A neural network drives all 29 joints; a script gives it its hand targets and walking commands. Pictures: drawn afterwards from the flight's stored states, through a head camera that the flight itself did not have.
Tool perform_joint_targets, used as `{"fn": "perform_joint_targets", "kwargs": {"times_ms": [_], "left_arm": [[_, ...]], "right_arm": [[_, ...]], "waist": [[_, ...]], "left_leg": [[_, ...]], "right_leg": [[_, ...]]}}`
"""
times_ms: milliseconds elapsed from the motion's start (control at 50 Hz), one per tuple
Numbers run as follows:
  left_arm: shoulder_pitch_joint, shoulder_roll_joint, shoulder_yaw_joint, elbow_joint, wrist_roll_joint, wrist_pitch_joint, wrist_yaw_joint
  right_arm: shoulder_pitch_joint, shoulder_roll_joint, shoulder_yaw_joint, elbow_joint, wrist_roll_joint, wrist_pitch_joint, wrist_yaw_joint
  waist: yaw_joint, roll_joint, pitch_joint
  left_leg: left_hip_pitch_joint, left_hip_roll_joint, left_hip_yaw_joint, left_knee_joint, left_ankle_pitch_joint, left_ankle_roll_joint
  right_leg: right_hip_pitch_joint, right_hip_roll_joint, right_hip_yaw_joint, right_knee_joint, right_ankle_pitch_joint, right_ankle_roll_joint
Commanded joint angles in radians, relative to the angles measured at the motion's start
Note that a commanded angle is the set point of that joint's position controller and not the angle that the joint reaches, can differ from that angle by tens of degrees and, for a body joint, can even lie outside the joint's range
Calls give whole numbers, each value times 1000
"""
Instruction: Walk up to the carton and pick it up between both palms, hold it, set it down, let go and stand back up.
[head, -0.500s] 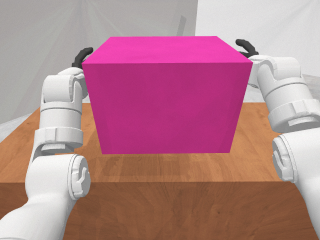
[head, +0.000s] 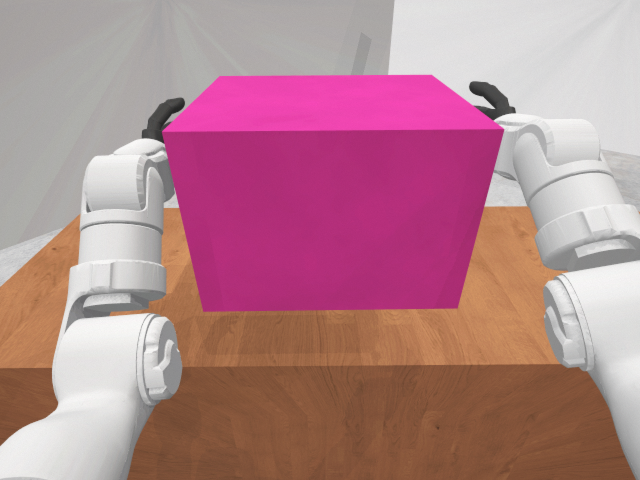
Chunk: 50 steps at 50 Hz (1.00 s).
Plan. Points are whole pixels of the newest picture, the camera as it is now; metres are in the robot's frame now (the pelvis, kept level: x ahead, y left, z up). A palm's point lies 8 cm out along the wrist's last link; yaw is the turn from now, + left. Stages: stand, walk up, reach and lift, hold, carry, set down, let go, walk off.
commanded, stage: hold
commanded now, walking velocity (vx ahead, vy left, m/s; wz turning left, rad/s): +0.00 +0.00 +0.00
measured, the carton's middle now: (328, 182) +0.38 +0.00 +0.28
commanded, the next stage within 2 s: none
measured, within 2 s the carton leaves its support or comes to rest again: neither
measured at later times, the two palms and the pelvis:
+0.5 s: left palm (162, 158) +0.37 +0.19 +0.32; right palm (497, 139) +0.36 -0.19 +0.34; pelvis +0.00 +0.00 +0.00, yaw +0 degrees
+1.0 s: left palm (158, 156) +0.37 +0.19 +0.32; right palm (488, 135) +0.37 -0.19 +0.34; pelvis +0.00 +0.00 +0.00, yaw +0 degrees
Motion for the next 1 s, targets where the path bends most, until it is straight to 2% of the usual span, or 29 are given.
{"fn": "perform_joint_targets", "kwargs": {"times_ms": [0,720,740,760,820,840,860,900,920,960,980], "left_arm": [[-911,-583,-296,-242,-201,-86,-143],[-917,-577,-290,-225,-201,-94,-146],[-939,-577,-259,-174,-191,-96,-150],[-951,-583,-259,-165,-186,-98,-153],[-979,-597,-271,-165,-192,-106,-150],[-988,-608,-288,-184,-203,-110,-144],[-989,-599,-278,-180,-205,-111,-140],[-977,-599,-279,-173,-203,-113,-138],[-969,-585,-266,-169,-204,-114,-139],[-969,-593,-282,-197,-214,-113,-141],[-957,-584,-272,-194,-205,-110,-144]], "right_arm": [[-831,639,77,-396,210,-46,167],[-841,646,78,-398,214,-49,163],[-851,653,69,-329,209,-43,174],[-864,653,65,-320,209,-44,186],[-894,658,62,-315,201,-52,203],[-895,663,61,-318,203,-56,203],[-903,670,68,-329,212,-59,203],[-899,674,76,-330,213,-61,199],[-881,674,75,-314,218,-57,196],[-878,673,81,-347,229,-60,187],[-862,670,84,-335,231,-55,183]], "waist": [[-6,39,-299],[-8,30,-305],[12,22,-278],[17,38,-264],[16,47,-290],[13,57,-323],[17,38,-335],[24,36,-334],[21,17,-326],[9,34,-355],[8,21,-352]], "left_leg": [[70,-5,0,-38,163,-20],[71,-11,1,-34,162,-13],[35,-14,3,-51,113,-7],[10,-11,1,-67,83,-7],[-2,-5,-2,-71,78,-4],[11,-4,-6,-57,107,-12],[23,-10,-3,-48,135,-10],[35,-13,-2,-41,172,-10],[34,-14,-1,-40,171,-8],[56,-18,-3,-22,227,-18],[68,-20,-2,-13,243,-18]], "right_leg": [[137,-20,34,10,219,26],[134,-24,34,9,224,32],[144,-15,30,3,162,30],[144,-13,31,2,123,27],[147,-12,31,5,104,19],[153,-13,30,15,123,16],[155,-11,27,15,156,20],[161,-12,28,15,192,23],[167,-10,28,14,206,25],[182,-12,29,28,282,28],[191,-11,33,27,302,33]]}}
